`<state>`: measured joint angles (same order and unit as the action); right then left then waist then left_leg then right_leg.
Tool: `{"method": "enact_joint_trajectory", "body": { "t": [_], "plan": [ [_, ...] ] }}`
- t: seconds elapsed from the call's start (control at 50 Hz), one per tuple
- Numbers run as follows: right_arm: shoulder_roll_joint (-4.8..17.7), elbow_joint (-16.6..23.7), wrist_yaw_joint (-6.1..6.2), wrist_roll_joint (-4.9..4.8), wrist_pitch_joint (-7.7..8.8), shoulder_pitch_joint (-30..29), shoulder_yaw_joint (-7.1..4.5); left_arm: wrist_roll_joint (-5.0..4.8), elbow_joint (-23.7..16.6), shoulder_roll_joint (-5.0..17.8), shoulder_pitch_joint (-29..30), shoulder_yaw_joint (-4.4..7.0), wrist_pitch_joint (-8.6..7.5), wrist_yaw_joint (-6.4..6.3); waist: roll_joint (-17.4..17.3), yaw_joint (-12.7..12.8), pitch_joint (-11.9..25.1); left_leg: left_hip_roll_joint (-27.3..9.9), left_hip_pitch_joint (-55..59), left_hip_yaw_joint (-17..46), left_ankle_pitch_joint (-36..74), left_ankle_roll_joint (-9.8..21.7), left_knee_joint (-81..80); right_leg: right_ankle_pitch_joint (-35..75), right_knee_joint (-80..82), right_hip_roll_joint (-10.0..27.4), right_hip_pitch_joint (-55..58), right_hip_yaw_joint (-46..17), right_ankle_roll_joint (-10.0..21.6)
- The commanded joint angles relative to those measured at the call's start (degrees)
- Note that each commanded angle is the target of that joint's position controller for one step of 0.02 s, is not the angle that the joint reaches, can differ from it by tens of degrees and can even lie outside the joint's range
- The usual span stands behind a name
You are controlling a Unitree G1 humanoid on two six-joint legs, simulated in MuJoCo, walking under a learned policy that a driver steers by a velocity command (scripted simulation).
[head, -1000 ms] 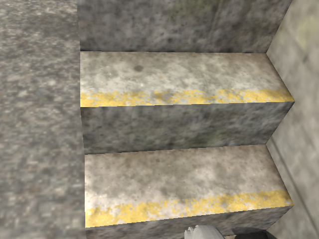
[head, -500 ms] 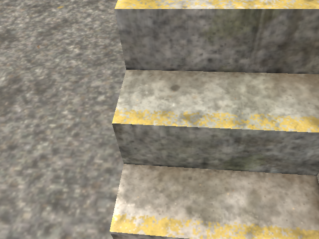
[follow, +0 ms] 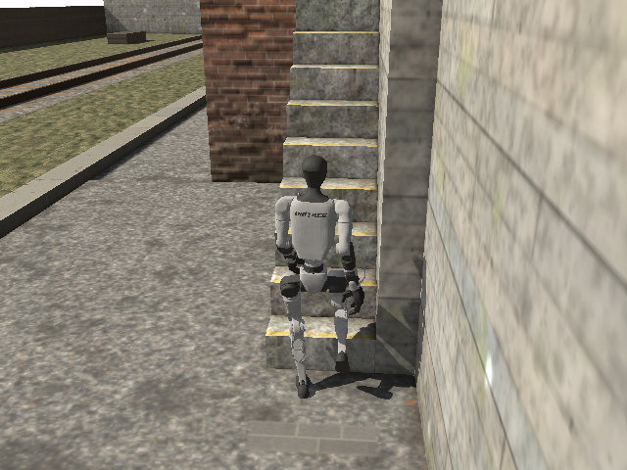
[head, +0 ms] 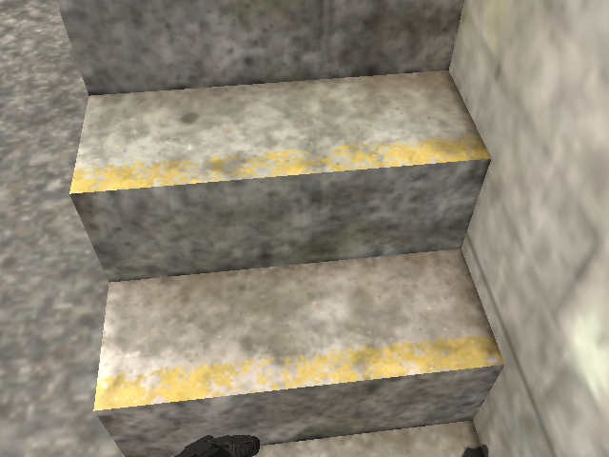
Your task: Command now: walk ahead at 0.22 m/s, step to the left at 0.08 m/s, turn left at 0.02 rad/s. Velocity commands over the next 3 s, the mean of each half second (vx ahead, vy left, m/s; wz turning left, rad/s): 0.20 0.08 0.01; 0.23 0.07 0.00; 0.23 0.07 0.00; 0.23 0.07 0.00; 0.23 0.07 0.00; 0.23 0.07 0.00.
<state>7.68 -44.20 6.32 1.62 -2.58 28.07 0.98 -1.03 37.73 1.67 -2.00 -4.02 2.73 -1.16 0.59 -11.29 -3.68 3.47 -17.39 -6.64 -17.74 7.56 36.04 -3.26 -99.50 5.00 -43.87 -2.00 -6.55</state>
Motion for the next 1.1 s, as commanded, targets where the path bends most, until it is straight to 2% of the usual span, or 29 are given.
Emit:
{"method": "enact_joint_trajectory", "body": {
  "t": [0.02,0.06,0.08,0.1,0.12,0.14,0.16,0.18,0.2,0.22,0.24,0.26,0.28,0.32,0.36,0.4,0.42,0.46,0.48,0.5,0.52,0.54,0.56,0.6,0.64,0.7,0.84,1.04,1.1],
  "plan": [
    [8.39,6.22,1.91,-0.67,-0.36,-0.6,-2.65,-0.82,-5.73,5.02,10.28,3.51,-1.85,-0.69,-7.79,4.71,4.53,-11.53,2.03,18.87,-6.93,6.97,-22.17,-9.26,35.12,-2.05,15.36,7.24,-0.15],
    [8.3,7.33,1.66,-0.25,-0.93,-2.2,-2.7,-1.72,-3.82,5.21,8.2,3.88,-2.04,-0.81,-10.21,5.39,3.47,-12.7,8.68,19.67,-6.56,7.71,-20.86,-26.07,51.41,-2.99,17.25,7.93,1.38],
    [7.34,7.58,1.36,-0.14,-1.29,-3.29,-2.54,-1.3,-1.57,5.57,3.75,4.2,-2.78,-0.73,-10.6,6.83,2.4,-13.6,11.03,20.99,-4.9,7.25,-18.51,-26.85,60.97,-2.19,19.49,7.6,2.89],
    [4.7,7.66,1.4,-1.77,-1.3,-5.32,-2.0,-0.6,1.83,5.19,-1.88,4.27,-3.9,-0.09,-7.04,9.67,0.48,-11.89,10.6,17.98,-0.06,4.56,-12.02,-19.44,77.81,-2.72,23.68,9.37,4.3],
    [1.97,8.53,0.52,-2.45,-0.84,-4.27,-1.68,2.12,5.2,5.2,-4.53,3.96,-4.97,0.74,0.62,7.19,-0.14,-8.0,9.06,13.57,10.08,2.01,-0.63,-12.29,83.51,-2.34,25.95,6.88,4.38],
    [0.08,10.04,-0.17,-2.07,-0.06,-4.12,-1.43,4.27,7.99,4.04,-10.27,2.92,-5.86,1.47,11.08,6.83,3.15,-4.78,-4.7,12.52,-3.62,-1.14,15.2,17.31,77.06,3.55,34.7,-3.47,6.94],
    [1.76,4.99,-0.45,-3.35,-0.04,5.81,-3.09,5.54,8.27,11.07,-14.07,5.16,-6.98,1.15,23.06,7.72,6.88,0.08,-8.83,13.89,-14.83,-5.57,30.74,24.8,79.22,20.18,31.11,-24.02,21.59],
    [7.65,2.96,-1.28,-2.71,-0.48,5.9,-5.16,4.03,8.41,12.98,-14.24,6.32,-8.15,1.02,14.09,8.67,4.75,1.17,-12.77,17.94,-16.51,-9.05,46.39,10.69,84.08,23.37,27.98,-28.17,28.71],
    [9.35,5.85,-2.39,-3.3,-0.05,-1.79,-6.1,2.96,8.21,15.03,-9.68,7.25,-7.61,0.2,8.69,9.02,-1.6,1.66,-20.49,17.81,-14.54,-11.37,56.27,-1.85,85.58,20.18,27.56,-24.16,26.77],
    [8.1,5.01,-3.09,-3.38,0.04,-4.38,-5.82,2.66,9.15,16.02,-9.31,7.75,-6.9,-0.5,6.71,9.49,-2.88,1.46,-24.66,17.27,-9.9,-11.6,60.64,-12.8,86.05,16.26,29.55,-20.3,23.37],
    [8.01,4.86,-3.52,-2.9,0.35,-6.32,-5.69,2.26,9.85,14.43,-9.96,7.31,-6.45,-1.03,5.34,9.77,-4.45,1.84,-27.3,18.01,-4.8,-11.83,61.38,-15.21,85.75,13.37,31.32,-17.43,21.13],
    [8.62,6.18,-4.03,-2.62,1.21,-10.55,-5.56,3.15,9.45,11.66,-10.63,6.21,-7.05,-1.44,2.29,10.07,-5.3,1.32,-28.03,20.3,1.03,-11.28,53.25,-14.33,84.91,9.96,33.19,-12.64,18.49],
    [7.76,6.43,-4.21,-2.43,1.95,-12.83,-5.36,3.87,9.72,10.13,-12.32,5.71,-7.78,-1.76,2.69,11.01,-3.88,2.19,-26.5,19.51,5.7,-11.35,51.95,-8.16,84.01,8.59,35.53,-10.03,18.31],
    [5.18,6.32,-4.33,-1.78,2.13,-11.54,-4.56,4.61,9.56,8.32,-13.0,5.01,-8.52,-2.19,3.46,9.87,0.59,1.36,-20.1,19.27,8.62,-11.74,43.67,6.84,82.1,7.67,37.14,-5.52,19.11],
    [2.59,7.2,-4.51,-1.55,1.5,-12.04,-3.4,4.29,7.62,9.22,-9.27,4.71,-8.36,-2.61,4.25,7.88,3.44,-1.99,-9.79,16.04,6.58,-12.62,23.77,12.06,81.72,6.25,35.36,-1.02,17.14],
    [0.47,8.47,-4.39,-2.13,0.83,-15.99,-2.41,3.7,5.66,12.21,-7.49,4.65,-7.58,-2.45,8.61,9.27,3.59,-2.73,0.96,8.32,-5.7,-13.38,5.2,13.35,82.59,6.06,30.13,0.56,15.78],
    [1.19,6.51,-3.77,-2.02,0.29,-11.89,-2.5,2.64,6.76,15.01,-11.34,5.47,-6.93,-2.28,11.75,10.38,4.53,-1.29,6.11,5.22,-3.69,-13.35,0.55,12.54,81.88,7.05,28.99,-0.49,16.5],
    [3.94,4.69,-3.23,-1.55,-0.1,-10.0,-3.06,1.03,6.65,14.56,-14.48,5.2,-7.54,-1.68,10.1,11.42,2.63,-1.25,8.89,5.8,3.43,-11.61,-12.35,5.34,79.88,6.54,28.7,-2.37,15.39],
    [5.43,4.26,-3.52,-1.34,-0.38,-8.53,-3.33,0.96,7.02,14.14,-15.4,5.27,-7.81,-1.37,7.94,10.93,2.64,-1.25,11.23,7.18,8.44,-10.14,-17.9,3.13,79.06,5.99,28.23,-3.09,14.34],
    [9.16,4.54,-3.55,-1.54,-0.17,-7.82,-4.17,1.64,6.37,13.84,-14.94,5.31,-8.29,-0.98,3.78,11.25,4.43,-4.08,14.88,11.01,24.55,-8.6,-16.76,1.62,74.04,3.64,26.82,-1.33,11.88],
    [13.15,3.15,-3.97,-1.88,-0.08,-7.17,-5.18,1.89,7.24,10.88,-20.07,4.78,-8.87,-0.74,-8.01,15.4,8.28,-5.9,15.03,13.72,23.61,-4.39,-11.92,-8.34,74.14,-1.04,27.69,3.84,9.08],
    [8.96,4.51,-4.48,-3.11,0.12,-8.09,-4.62,1.99,8.19,11.04,-17.87,4.37,-8.7,-1.13,-7.94,13.39,8.15,-6.54,9.49,15.88,10.65,-0.78,-15.21,-15.19,72.26,-2.08,31.22,6.56,6.35],
    [5.36,5.46,-4.63,-2.6,0.12,-10.59,-3.58,1.9,8.39,11.43,-15.62,4.52,-8.55,-1.23,-6.62,13.26,5.35,-6.81,6.29,17.63,1.5,0.2,-17.97,-15.93,70.92,-2.48,30.72,7.45,5.37],
    [5.53,6.59,-4.18,-1.57,0.12,-12.0,-3.62,1.39,9.1,11.55,-14.51,4.73,-8.04,-1.51,-7.49,13.17,2.13,-6.52,4.05,19.19,-4.95,0.81,-19.6,-17.3,68.33,-2.77,28.52,8.22,5.01],
    [4.65,7.33,-3.91,-0.96,0.0,-12.51,-3.14,0.96,9.93,11.54,-13.68,4.63,-8.26,-1.39,-7.16,13.03,0.32,-6.71,4.12,20.35,0.41,1.08,-19.37,-15.26,69.42,-1.68,27.36,6.74,6.14],
    [4.94,6.82,-4.05,-1.15,-0.2,-10.86,-2.96,1.95,11.18,12.62,-12.82,4.68,-8.45,-0.54,-4.61,12.31,2.3,-5.3,7.28,18.34,12.99,0.58,-16.17,-12.17,69.89,-1.24,27.81,6.54,5.7],
    [5.26,5.53,-4.17,-1.12,-0.33,-11.13,-3.21,1.79,13.96,13.79,-12.19,4.6,-8.0,0.24,-1.3,11.89,4.83,-4.08,12.88,15.14,30.42,-0.53,-11.56,-6.52,72.43,-0.35,28.98,5.96,4.34],
    [6.28,3.25,-3.2,-1.29,-0.63,-11.03,-4.03,1.62,15.44,14.96,-9.97,4.76,-7.8,0.0,0.19,11.76,5.72,-4.04,15.7,13.5,32.17,-4.06,-12.5,1.96,77.79,0.65,32.64,4.49,4.72],
    [6.58,2.67,-3.31,-1.61,-1.09,-11.41,-3.99,2.63,15.65,14.89,-8.9,4.51,-7.85,0.07,-0.26,11.94,4.89,-4.06,14.97,13.66,29.28,-4.27,-13.77,0.36,79.76,0.54,32.97,4.05,4.99]
  ]
}}
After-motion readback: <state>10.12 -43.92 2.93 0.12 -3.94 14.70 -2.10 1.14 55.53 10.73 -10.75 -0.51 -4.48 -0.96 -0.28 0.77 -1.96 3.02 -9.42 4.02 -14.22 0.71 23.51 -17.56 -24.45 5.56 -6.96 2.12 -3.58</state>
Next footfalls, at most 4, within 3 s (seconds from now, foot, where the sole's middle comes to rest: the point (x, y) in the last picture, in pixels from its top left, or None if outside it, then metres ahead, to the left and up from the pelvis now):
0.12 right None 0.02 -0.15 -0.76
0.50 left None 0.05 0.13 -0.76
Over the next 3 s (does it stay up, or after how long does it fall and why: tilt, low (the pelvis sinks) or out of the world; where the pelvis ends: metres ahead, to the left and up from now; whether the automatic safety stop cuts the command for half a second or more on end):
stays up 0.02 0.00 0.03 its command is cut before an obstacle from the start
